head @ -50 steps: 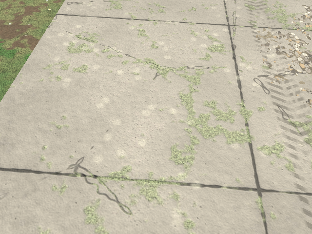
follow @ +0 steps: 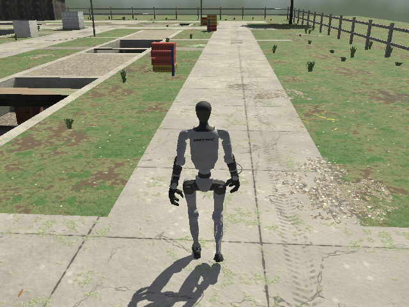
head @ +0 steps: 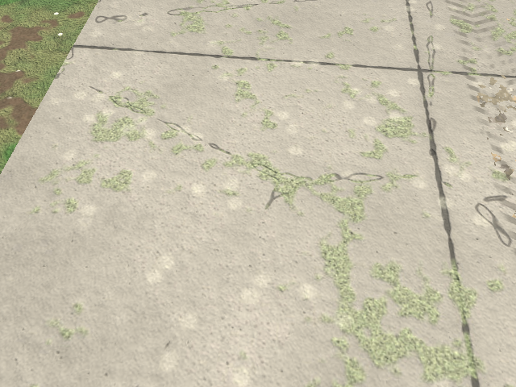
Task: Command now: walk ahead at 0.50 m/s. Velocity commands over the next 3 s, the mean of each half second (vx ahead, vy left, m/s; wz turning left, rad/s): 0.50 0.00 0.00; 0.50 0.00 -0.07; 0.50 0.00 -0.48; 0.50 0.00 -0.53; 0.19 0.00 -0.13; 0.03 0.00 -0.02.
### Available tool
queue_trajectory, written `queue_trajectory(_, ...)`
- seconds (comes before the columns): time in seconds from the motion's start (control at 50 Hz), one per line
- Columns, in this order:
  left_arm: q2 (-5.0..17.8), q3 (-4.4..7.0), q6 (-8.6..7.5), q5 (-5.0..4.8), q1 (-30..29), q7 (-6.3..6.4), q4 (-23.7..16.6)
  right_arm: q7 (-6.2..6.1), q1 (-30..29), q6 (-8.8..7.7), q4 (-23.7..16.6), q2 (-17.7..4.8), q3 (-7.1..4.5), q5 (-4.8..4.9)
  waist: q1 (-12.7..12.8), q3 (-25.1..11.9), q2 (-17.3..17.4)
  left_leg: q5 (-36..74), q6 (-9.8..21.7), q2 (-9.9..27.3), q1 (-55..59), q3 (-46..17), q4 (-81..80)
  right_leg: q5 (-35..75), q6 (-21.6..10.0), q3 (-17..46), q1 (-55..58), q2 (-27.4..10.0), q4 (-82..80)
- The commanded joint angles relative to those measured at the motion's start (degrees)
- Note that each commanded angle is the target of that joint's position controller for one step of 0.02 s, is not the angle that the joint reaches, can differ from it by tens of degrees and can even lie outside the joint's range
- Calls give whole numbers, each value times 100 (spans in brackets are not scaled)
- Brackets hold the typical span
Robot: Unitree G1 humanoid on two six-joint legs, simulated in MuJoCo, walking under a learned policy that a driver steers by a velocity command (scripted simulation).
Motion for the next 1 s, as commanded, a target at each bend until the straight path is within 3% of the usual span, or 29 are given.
queue_trajectory(0.02, 346, 107, 42, 132, 128, -66, -324, -35, 718, -94, 133, -252, -37, 54, -38, -261, 288, 825, 677, 1628, 1214, -1910, -1728, 464, 55, 318, -1423, -547, 126)
queue_trajectory(0.06, 222, 108, 152, 161, 109, -133, -348, -55, 1045, -181, 293, -309, -30, 76, 47, -247, 338, 1304, 662, 1511, 1082, -1610, -1825, 533, 159, 193, -1360, -552, -103)
queue_trajectory(0.12, 268, 116, 239, 178, -562, -186, -606, -68, 1347, -215, 400, -520, -57, 89, 14, -7, 376, 1376, 668, 1405, 1059, -1299, -2067, 1043, 311, 17, -1892, -690, -601)
queue_trajectory(0.22, 230, 43, 217, 91, -1790, -208, -1036, -64, 1804, -190, 497, -484, 0, 84, -274, 179, 431, 1934, 534, 1202, 1327, -917, -2130, 1937, 420, -284, -2037, -629, -2176)
queue_trajectory(0.32, 311, 27, 171, 71, -2456, -181, -1303, -129, 2249, -154, 672, -557, -4, 28, -467, 258, 500, 2419, 558, 1470, 2233, -889, -1899, 1895, 214, -402, -2054, -443, -3050)
queue_trajectory(0.38, 420, 87, 95, 73, -2183, -147, -1294, -184, 2079, -128, 689, -662, -38, -9, -218, 129, 527, 3735, 446, 1590, 2546, -766, -1279, 1286, -51, -480, -1444, -204, -3428)
queue_trajectory(0.4, 497, 139, 62, 79, -1695, -111, -1143, -191, 2001, -116, 688, -720, -57, -16, -7, -126, 555, 4437, 374, 1549, 2538, -698, -704, 1112, -156, -546, -816, -14, -3558)
queue_trajectory(0.42, 585, 210, 10, 106, -794, -66, -831, -181, 1891, -89, 672, -735, -59, 7, 380, -573, 409, 4565, 269, 1353, 2324, -520, 307, 1322, -286, -643, 231, 156, -3940)
queue_trajectory(0.44, 906, 327, -46, 229, 218, -5, -557, -163, 1854, -90, 557, -621, -16, 55, 723, -1187, 161, 3259, 163, 1118, 1299, -383, 1700, 1174, -530, 75, 1744, -510, -3973)
queue_trajectory(0.46, 1552, 494, -44, 343, 831, 13, -505, -92, 2434, -86, 393, -62, 94, 299, 574, -2012, -1082, -101, -135, 154, -732, -22, 4029, 531, -1276, 2834, 3428, -2293, -4380)
queue_trajectory(0.48, 1414, 475, 53, 121, 484, -49, -518, -87, 2301, -79, 461, -488, -41, 158, 460, -2023, -692, -1907, -54, -53, -1399, -841, 4763, 417, -1373, 3965, 3183, -2425, -5078)
queue_trajectory(0.5, 1140, 395, 70, 24, -221, -65, -613, -80, 1792, -62, 310, -547, -85, 103, 162, -1036, -362, -1421, -14, 323, -1766, -957, 4826, 131, -1181, 2980, 2336, -2229, -5142)
queue_trajectory(0.52, 745, 292, 31, 20, -603, -93, -680, -55, 1461, -90, 233, -461, -61, 75, 64, -513, -57, -992, -18, 536, -1681, -941, 4502, 463, -1009, 2324, 1542, -1978, -5384)
queue_trajectory(0.54, 547, 232, -11, 29, -749, -86, -652, -40, 1369, -58, 233, -350, -64, 41, -109, -248, -78, -768, -35, 702, -1459, -909, 4149, 790, -782, 1796, 1040, -1687, -5552)
queue_trajectory(0.56, 380, 176, -49, 8, -744, -61, -567, -14, 1453, 19, 248, -273, -54, -44, -272, -151, -204, -655, -99, 806, -1163, -890, 3870, 1148, -619, 1388, 658, -1454, -5669)
queue_trajectory(0.6, 386, 158, -141, 18, -415, -38, -410, 51, 1518, 140, 274, -154, -48, -85, -356, -204, -235, -508, -196, 809, -976, -770, 3701, 1821, -605, 1018, 521, -1304, -5744)
queue_trajectory(0.66, 590, 187, -190, -1, -60, -28, -284, 89, 916, 232, 54, -196, -57, -80, -332, -29, -201, -20, -344, 934, -1527, -628, 3250, 2113, -629, 702, 652, -1204, -5941)
queue_trajectory(0.72, 543, 147, -170, -5, 283, -23, -209, 106, 150, 241, -208, -240, -43, -41, -158, 127, -208, 513, -464, 979, -1982, -501, 2496, 2471, -587, 525, 946, -1113, -6018)
queue_trajectory(0.8, 551, 116, -168, 5, 673, 1, -100, 113, -619, 207, -463, -133, 42, 14, 53, 186, -249, 962, -468, 801, -1868, -283, 1354, 3040, -515, 298, 1333, -1066, -5951)
queue_trajectory(0.86, 549, 102, -138, 39, 1003, 41, 29, 95, -1088, 172, -654, -184, 56, 12, 205, 258, -256, 875, -384, 673, -1918, -231, 889, 3478, -603, 423, 1856, -1206, -5725)
queue_trajectory(0.92, 695, 142, -93, 93, 938, 94, 41, 79, -1144, 81, -786, -301, 31, 30, 98, 234, -275, 371, -250, 548, -1750, -309, 544, 4202, -649, 630, 2281, -1383, -5285)
queue_trajectory(0.96, 811, 178, -85, 104, 645, 96, -24, 19, -450, -1, -618, -437, -36, 47, -257, -84, -334, -17, -104, 258, -627, -231, 187, 5320, -492, 583, 2127, -1286, -4542)
queue_trajectory(0.98, 819, 180, -77, 67, 508, 67, -51, -37, 421, -63, -344, -556, -106, 18, -639, -543, -178, 257, 11, 148, 525, -171, -216, 5398, -379, 434, 1844, -1056, -3599)
queue_trajectory(1.0, 680, 139, -96, -12, 436, 38, -180, -116, 1397, -132, -134, -910, -223, -122, -983, -1214, 109, 137, 231, 900, 2103, -905, -269, 4110, -272, 291, 810, -767, -2247)
Next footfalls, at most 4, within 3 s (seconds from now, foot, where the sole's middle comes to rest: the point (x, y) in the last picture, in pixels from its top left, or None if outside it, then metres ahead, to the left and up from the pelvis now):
0.44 right None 0.40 -0.11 -0.77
1.00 left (250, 294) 0.71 0.06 -0.77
1.54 right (333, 233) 0.93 -0.18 -0.77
2.10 left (338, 147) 1.29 -0.23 -0.77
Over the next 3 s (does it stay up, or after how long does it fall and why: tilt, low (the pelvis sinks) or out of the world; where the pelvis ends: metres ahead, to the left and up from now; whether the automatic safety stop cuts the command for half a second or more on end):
stays up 1.18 -0.28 0.01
